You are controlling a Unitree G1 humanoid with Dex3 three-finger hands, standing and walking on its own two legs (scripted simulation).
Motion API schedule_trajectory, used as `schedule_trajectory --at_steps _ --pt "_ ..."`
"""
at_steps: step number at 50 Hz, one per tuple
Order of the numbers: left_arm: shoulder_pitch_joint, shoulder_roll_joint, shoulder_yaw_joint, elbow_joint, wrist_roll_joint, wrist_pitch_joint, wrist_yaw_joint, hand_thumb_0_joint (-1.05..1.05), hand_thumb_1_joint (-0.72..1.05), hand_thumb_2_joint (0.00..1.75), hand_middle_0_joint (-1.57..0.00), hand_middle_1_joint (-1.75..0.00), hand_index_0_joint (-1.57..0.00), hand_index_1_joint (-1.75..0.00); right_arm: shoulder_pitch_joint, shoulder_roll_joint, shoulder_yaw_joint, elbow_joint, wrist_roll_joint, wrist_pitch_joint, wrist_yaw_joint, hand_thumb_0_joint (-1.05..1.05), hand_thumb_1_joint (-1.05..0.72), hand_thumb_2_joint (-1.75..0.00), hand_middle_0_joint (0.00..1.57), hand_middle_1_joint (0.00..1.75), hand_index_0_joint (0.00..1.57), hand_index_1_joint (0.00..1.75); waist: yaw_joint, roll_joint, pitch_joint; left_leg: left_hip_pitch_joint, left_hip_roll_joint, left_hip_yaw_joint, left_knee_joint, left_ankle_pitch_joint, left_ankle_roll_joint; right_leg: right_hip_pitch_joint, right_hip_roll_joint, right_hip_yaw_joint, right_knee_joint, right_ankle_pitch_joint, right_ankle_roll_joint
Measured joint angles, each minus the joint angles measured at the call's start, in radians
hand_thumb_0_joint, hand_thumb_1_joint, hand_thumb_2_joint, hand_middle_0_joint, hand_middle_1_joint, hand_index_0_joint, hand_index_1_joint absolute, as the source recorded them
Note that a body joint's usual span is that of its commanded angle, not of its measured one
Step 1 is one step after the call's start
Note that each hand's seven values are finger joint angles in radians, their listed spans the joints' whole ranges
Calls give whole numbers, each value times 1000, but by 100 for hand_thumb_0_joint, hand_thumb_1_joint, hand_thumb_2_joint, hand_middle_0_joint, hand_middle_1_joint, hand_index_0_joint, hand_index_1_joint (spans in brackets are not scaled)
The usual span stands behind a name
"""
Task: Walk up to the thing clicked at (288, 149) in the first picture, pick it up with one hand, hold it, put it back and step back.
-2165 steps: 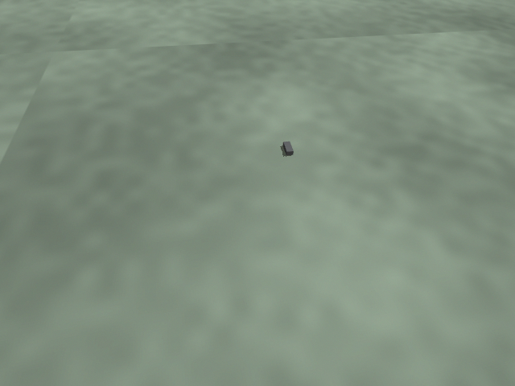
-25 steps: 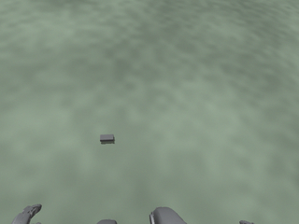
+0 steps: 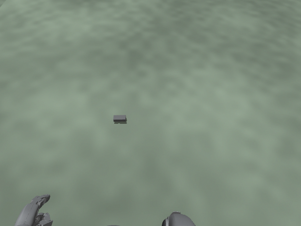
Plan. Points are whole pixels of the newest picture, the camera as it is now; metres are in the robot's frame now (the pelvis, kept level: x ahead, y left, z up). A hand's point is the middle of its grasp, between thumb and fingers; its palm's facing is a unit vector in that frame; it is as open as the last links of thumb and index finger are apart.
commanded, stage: step back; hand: left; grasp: from above
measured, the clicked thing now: (119, 118) +0.90 +0.22 -0.73
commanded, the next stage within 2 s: stand in 1.54 s
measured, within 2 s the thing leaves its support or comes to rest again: neither
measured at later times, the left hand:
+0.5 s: hand out of the picture -0.11 +0.23 -0.13, palm faces -0.04 -0.91 -0.41, open 7.4 cm
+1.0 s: hand out of the picture -0.15 +0.23 -0.13, palm faces +0.02 -0.93 -0.38, open 7.4 cm
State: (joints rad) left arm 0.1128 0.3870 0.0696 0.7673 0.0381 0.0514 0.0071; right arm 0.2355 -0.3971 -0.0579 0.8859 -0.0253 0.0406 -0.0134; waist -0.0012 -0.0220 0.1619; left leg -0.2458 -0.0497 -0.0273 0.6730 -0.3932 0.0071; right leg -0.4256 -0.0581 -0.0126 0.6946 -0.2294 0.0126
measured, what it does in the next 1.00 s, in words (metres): walks backwards: right foot, then left foot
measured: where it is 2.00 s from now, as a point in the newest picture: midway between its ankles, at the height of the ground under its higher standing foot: outside the picture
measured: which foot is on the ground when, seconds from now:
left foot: down 0.00-0.38, up 0.40-0.64, down 0.66-0.94, up 0.96-1.00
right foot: down 0.00-0.02, up 0.04-0.32, down 0.34-1.00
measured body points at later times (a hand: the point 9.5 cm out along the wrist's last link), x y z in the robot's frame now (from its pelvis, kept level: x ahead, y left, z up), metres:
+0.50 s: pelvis -0.18 -0.03 +0.01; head -0.15 -0.05 +0.46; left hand -0.11 +0.28 -0.10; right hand -0.08 -0.36 -0.11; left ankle -0.13 +0.11 -0.65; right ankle -0.17 -0.15 -0.71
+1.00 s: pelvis -0.21 -0.05 +0.01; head -0.21 -0.05 +0.46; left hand -0.16 +0.27 -0.10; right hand -0.15 -0.36 -0.12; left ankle -0.21 +0.09 -0.69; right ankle -0.17 -0.15 -0.71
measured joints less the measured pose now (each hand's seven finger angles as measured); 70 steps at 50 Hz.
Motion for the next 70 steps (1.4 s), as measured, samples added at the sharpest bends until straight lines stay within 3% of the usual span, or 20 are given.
schedule_trajectory --at_steps 2,4,6,9,14,17,18,21,23,26,32,34,37,43,47,50,53,58,61,70 --pt "-19 14 4 5 -9 8 3 0 90 90 -21 -30 -21 -30 -12 24 4 13 -10 1 7 0 -91 -89 20 30 20 30 10 -46 27 -2 -22 25 -8 34 18 -27 -1 45 52 -78 -11" --pt "-21 9 5 26 -11 21 6 0 90 90 -21 -30 -21 -30 -14 29 11 13 -18 -2 17 0 -91 -89 20 30 20 30 -8 -25 27 -23 5 7 -5 54 26 -63 74 89 219 -237 -15" --pt "-14 11 6 41 -23 25 7 0 90 90 -21 -29 -21 -30 -19 39 19 13 -21 -6 13 0 -90 -89 20 30 20 30 -12 -21 16 -32 26 2 -37 91 22 -88 138 134 394 -271 -23" --pt "8 11 9 49 -26 22 2 0 90 90 -21 -29 -21 -30 -35 40 21 1 -20 -6 7 1 -90 -89 21 30 20 30 -4 -13 2 -59 52 4 -68 139 18 -61 166 145 494 -275 -14" --pt "43 13 5 66 -17 16 -5 0 90 90 -21 -29 -21 -30 -91 25 15 -49 -19 -9 4 0 -90 -89 21 30 20 30 15 2 2 -130 87 25 -63 194 4 89 116 107 266 -289 8" --pt "59 11 2 91 -13 -1 -10 0 90 90 -21 -29 -21 -30 -125 5 15 -67 -13 -1 8 0 -90 -89 21 30 20 30 30 19 -2 -191 112 38 -20 211 -17 206 84 64 -22 -196 -11" --pt "57 -3 3 108 -8 -8 -9 0 90 90 -21 -29 -21 -30 -140 -7 12 -65 -10 3 8 0 -90 -89 21 30 20 30 27 53 7 -208 133 21 1 214 -21 215 106 48 -49 -171 -18" --pt "86 -20 -5 122 4 -12 -20 0 90 90 -21 -29 -21 -30 -134 -5 2 -41 -4 20 -3 0 -90 -89 20 30 20 30 35 55 -13 -262 53 -65 159 -13 -17 172 94 43 -14 -153 -34" --pt "105 -26 -9 129 5 -14 -17 0 90 90 -21 -30 -21 -30 -112 -6 2 -27 3 21 -3 0 -91 -89 20 30 20 30 45 39 -31 -284 -12 -98 313 -46 -16 159 68 51 -26 -128 -35" --pt "111 -32 -5 134 12 -21 -13 0 90 90 -21 -30 -21 -30 -67 -16 1 -6 5 9 3 0 -91 -89 20 30 20 30 43 40 -52 -255 -37 -93 392 -34 -23 143 45 37 -47 -97 -34" --pt "102 -6 5 123 19 -43 -22 0 90 90 -21 -30 -21 -30 15 -11 -6 74 -10 -4 25 0 -91 -89 20 30 20 30 38 38 -88 -34 24 -12 44 -98 -18 106 15 -24 -25 -90 -34" --pt "98 14 4 129 15 -38 -22 0 90 90 -21 -30 -21 -30 15 10 -11 101 -14 -17 27 0 -91 -89 20 30 20 30 39 -2 -76 21 3 11 -72 50 -4 95 -12 -9 10 -112 -30" --pt "114 20 3 169 1 -27 -25 0 90 90 -21 -30 -21 -30 31 32 -5 107 -22 -40 33 1 -91 -89 20 30 20 30 21 -9 -99 27 8 13 -94 75 21 62 24 30 94 -218 -28" --pt "129 30 4 212 -11 -42 -42 0 90 90 -21 -29 -21 -30 26 55 10 102 -28 -56 36 1 -90 -89 20 30 20 30 4 -16 -110 51 40 19 -128 96 0 83 37 25 39 -200 -24" --pt "122 3 7 231 -1 -61 -38 0 90 90 -21 -29 -21 -30 13 37 3 92 -20 -37 35 0 -90 -89 20 30 20 30 3 35 -106 26 83 -3 -34 24 -8 157 78 -10 -99 -39 -36" --pt "120 -18 3 222 6 -81 -35 0 90 90 -21 -29 -21 -30 8 29 -2 101 -16 -24 26 0 -90 -89 20 30 20 30 19 48 -114 -51 46 -52 138 -92 5 155 82 -22 -91 -47 -56" --pt "119 -39 -4 214 3 -96 -30 0 90 90 -21 -30 -21 -30 3 12 -6 106 -12 -34 26 0 -91 -89 20 30 20 30 33 60 -105 -112 35 -58 211 -57 5 178 74 -30 -124 -42 -55" --pt "113 -32 -14 218 -1 -92 -27 0 90 90 -21 -30 -21 -30 -9 4 -8 116 -13 -46 31 0 -91 -89 20 30 20 30 39 49 -93 -105 72 -16 40 -4 -7 193 54 -35 -128 -56 -35" --pt "97 -18 -24 223 -10 -76 -23 0 90 90 -21 -30 -21 -30 -27 11 -10 132 -16 -51 23 0 -91 -89 20 30 20 30 36 28 -81 -54 68 9 -91 167 -19 179 34 -30 -65 -102 -20" --pt "37 -12 -41 277 -32 -73 -17 0 90 90 -21 -29 -21 -30 -127 72 36 171 -1 -53 21 0 -91 -89 20 30 20 30 28 8 -92 -17 85 31 -126 142 -24 236 53 -3 -168 -74 -7"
